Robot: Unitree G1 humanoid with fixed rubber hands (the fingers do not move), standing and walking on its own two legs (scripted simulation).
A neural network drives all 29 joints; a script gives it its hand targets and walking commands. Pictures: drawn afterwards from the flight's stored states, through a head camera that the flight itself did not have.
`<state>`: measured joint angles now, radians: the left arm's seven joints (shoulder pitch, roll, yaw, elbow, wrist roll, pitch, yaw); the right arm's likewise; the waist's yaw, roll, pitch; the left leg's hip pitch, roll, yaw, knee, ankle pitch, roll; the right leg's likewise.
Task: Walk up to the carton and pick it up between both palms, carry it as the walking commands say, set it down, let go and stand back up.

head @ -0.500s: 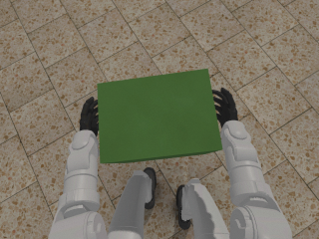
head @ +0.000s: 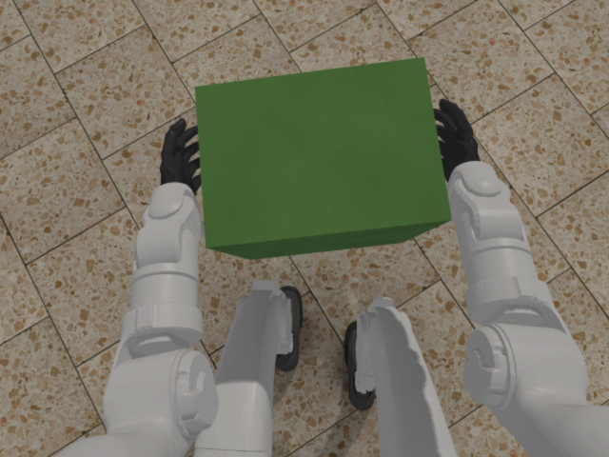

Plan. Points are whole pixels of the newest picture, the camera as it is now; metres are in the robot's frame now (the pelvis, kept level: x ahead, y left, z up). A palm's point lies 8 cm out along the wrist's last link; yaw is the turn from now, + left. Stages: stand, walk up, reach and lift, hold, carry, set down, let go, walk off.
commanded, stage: set down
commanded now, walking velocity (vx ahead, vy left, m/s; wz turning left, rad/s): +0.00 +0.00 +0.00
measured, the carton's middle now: (318, 180) +0.44 +0.03 -0.14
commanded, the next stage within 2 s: none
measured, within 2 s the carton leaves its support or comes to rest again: neither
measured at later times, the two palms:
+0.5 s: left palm (211, 187) +0.43 +0.20 -0.17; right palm (440, 167) +0.49 -0.15 -0.18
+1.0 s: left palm (219, 188) +0.46 +0.21 -0.29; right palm (410, 173) +0.51 -0.14 -0.29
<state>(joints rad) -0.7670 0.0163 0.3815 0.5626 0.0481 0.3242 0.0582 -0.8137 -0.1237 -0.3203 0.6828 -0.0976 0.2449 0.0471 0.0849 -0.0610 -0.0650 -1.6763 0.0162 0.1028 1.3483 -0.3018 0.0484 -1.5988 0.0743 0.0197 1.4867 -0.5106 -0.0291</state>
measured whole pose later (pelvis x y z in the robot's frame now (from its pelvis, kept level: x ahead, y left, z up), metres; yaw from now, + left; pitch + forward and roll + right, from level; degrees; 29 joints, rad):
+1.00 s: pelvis -0.05 +0.00 -0.14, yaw -1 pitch +29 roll +2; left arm -1.26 0.21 0.33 0.52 -0.02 0.41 0.12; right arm -1.33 -0.32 -0.24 0.65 0.06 0.34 -0.03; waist 0.10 -0.06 0.53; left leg -2.00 0.02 0.10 1.81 -0.33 0.05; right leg -1.93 0.10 0.01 1.99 -0.57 -0.03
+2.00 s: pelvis -0.03 -0.01 -0.21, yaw +0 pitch +31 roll +4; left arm -1.41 0.30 0.25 0.88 -0.12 0.30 0.11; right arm -1.44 -0.37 -0.17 0.90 0.06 0.28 -0.04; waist 0.14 -0.04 0.52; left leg -2.21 0.02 0.10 2.04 -0.37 0.04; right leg -2.13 0.10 -0.02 2.23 -0.63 -0.06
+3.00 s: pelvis -0.03 -0.01 -0.22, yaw +0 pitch +31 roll +4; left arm -1.43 0.33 0.31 1.07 -0.12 0.19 0.04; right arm -1.45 -0.37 -0.15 0.97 0.06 0.21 0.02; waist 0.13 0.01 0.50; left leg -2.24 0.02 0.10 2.09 -0.39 0.04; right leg -2.17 0.10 -0.03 2.28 -0.64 -0.07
